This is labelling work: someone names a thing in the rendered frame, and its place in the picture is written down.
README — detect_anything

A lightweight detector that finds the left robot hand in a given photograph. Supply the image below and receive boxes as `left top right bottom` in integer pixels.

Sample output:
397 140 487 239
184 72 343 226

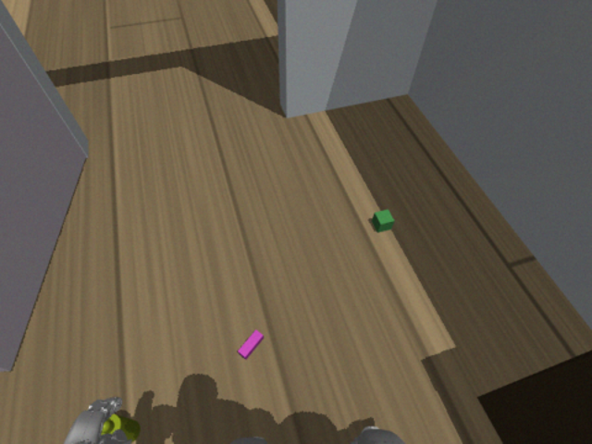
64 397 132 444

